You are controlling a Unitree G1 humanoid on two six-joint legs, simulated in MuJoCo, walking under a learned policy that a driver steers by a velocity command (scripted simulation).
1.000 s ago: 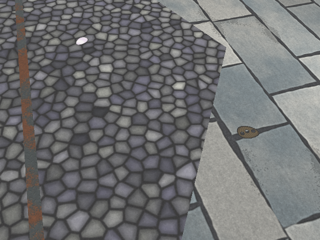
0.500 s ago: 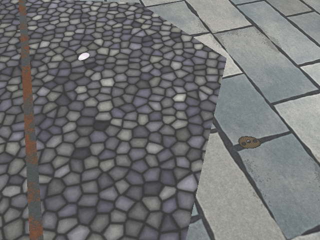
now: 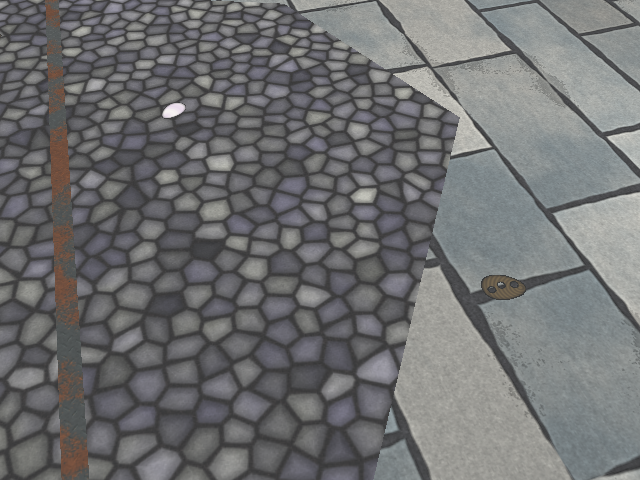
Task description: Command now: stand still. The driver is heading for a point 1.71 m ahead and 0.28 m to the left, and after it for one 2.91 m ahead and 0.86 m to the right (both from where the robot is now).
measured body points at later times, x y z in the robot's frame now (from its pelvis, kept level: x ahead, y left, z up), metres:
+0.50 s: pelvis +0.08 +0.04 +0.01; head +0.09 +0.06 +0.46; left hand +0.14 +0.30 -0.14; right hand +0.03 -0.20 -0.13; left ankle +0.03 +0.13 -0.74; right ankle +0.04 -0.10 -0.65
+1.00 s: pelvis +0.21 +0.01 +0.00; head +0.23 +0.01 +0.45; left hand +0.32 +0.26 -0.14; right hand +0.26 -0.24 -0.15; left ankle +0.21 +0.15 -0.72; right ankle +0.29 -0.08 -0.74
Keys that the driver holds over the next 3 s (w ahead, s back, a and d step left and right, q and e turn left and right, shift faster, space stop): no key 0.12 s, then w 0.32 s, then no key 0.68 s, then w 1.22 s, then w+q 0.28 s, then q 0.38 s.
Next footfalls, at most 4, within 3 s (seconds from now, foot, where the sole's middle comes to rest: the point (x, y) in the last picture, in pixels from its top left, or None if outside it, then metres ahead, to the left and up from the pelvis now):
0.74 right None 0.38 -0.10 -0.77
1.04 left None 0.27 0.15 -0.77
1.90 left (278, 379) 0.74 0.13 -0.77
2.46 right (376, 273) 1.05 -0.12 -0.77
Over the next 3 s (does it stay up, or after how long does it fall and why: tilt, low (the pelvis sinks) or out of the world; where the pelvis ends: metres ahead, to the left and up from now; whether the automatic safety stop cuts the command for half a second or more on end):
stays up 1.11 0.02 -0.02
